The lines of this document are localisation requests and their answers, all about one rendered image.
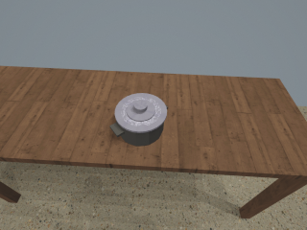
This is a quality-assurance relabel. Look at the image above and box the lid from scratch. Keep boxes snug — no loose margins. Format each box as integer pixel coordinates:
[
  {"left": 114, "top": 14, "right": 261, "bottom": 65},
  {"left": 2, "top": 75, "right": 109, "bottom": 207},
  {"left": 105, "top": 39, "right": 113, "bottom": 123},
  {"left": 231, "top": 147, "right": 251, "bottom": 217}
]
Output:
[{"left": 114, "top": 93, "right": 167, "bottom": 133}]

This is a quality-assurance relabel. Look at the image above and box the pot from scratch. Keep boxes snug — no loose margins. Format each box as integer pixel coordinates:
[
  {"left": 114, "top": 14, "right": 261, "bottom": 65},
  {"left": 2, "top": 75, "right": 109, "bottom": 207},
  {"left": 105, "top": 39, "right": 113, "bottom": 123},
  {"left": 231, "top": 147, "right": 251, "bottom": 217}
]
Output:
[{"left": 109, "top": 105, "right": 168, "bottom": 147}]

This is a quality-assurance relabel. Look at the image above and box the knob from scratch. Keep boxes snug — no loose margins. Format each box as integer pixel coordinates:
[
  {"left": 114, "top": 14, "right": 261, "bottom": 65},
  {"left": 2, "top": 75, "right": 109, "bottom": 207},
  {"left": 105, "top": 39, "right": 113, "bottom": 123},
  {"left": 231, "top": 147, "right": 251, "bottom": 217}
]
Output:
[{"left": 134, "top": 100, "right": 148, "bottom": 113}]

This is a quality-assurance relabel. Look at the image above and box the table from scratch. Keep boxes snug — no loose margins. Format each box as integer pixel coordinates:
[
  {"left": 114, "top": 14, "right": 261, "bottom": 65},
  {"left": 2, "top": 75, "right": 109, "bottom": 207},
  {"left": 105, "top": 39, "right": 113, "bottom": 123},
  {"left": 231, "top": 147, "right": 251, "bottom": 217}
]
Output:
[{"left": 0, "top": 65, "right": 307, "bottom": 219}]

